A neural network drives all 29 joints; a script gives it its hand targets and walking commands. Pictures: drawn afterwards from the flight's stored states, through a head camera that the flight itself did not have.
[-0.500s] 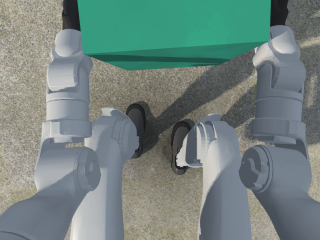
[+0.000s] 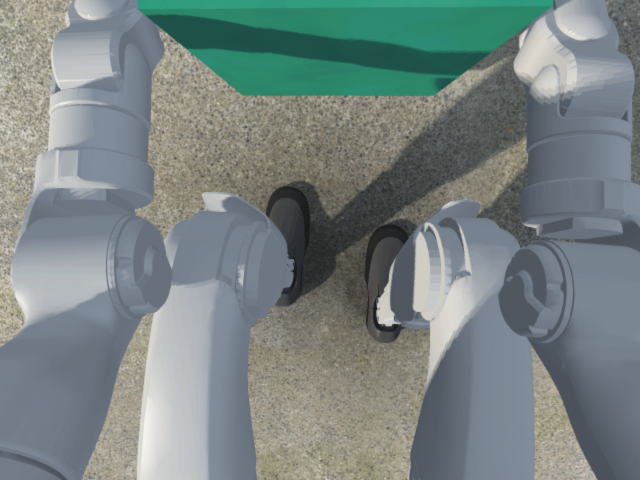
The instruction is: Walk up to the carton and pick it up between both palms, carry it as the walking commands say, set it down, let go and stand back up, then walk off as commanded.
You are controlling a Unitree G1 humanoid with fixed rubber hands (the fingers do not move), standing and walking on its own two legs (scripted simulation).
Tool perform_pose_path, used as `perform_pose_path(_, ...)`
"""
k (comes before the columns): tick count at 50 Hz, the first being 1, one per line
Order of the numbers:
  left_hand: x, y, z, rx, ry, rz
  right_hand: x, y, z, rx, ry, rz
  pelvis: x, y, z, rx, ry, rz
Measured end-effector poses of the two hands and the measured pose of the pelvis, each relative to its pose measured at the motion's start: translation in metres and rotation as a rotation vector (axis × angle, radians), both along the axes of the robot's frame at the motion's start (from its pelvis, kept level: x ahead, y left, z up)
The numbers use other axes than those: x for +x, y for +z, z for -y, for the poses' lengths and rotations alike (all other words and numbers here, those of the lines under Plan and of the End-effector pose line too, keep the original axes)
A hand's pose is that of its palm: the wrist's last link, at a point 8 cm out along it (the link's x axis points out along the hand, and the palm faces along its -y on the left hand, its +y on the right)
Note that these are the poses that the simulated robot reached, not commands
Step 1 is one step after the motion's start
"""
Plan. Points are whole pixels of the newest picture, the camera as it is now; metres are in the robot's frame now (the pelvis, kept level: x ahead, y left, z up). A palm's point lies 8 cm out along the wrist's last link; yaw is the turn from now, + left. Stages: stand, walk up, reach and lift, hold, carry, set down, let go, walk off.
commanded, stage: set down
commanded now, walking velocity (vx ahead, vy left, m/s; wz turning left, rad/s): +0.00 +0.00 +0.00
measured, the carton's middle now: out of the picture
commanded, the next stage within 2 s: none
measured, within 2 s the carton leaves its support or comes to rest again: rests again in 1.80 s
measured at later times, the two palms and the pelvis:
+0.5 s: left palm out of the picture +0.56 +0.19 -0.16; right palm out of the picture +0.56 -0.17 -0.17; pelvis +0.02 +0.00 -0.02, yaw +0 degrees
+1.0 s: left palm out of the picture +0.56 +0.19 -0.18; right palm out of the picture +0.57 -0.17 -0.19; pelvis +0.03 +0.00 -0.04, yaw +0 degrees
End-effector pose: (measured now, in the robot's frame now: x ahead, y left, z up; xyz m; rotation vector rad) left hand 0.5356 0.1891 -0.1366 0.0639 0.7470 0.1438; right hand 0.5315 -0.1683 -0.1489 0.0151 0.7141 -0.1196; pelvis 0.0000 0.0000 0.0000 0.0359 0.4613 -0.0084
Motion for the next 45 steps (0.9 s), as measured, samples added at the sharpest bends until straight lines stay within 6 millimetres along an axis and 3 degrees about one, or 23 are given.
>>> perform_pose_path(6, 0.013, -0.003, 0.002, -0.005, -0.003, 0.031, 0.012, -0.001, 0.002, -0.009, -0.001, 0.033, 0.005, -0.007, -0.002, -0.002, 0.0, -0.01)
perform_pose_path(25, 0.028, -0.026, -0.002, -0.019, 0.006, 0.005, 0.031, -0.02, 0.0, -0.006, 0.032, 0.013, 0.021, -0.023, -0.003, -0.002, 0.004, -0.117)
perform_pose_path(34, 0.03, -0.043, -0.007, -0.029, 0.014, -0.018, 0.038, -0.032, -0.003, -0.005, 0.051, -0.009, 0.028, -0.032, -0.004, -0.003, 0.006, -0.192)
perform_pose_path(45, 0.03, -0.043, -0.006, -0.021, 0.008, -0.01, 0.036, -0.035, -0.001, 0.014, 0.068, -0.003, 0.03, -0.036, -0.005, -0.004, 0.007, -0.22)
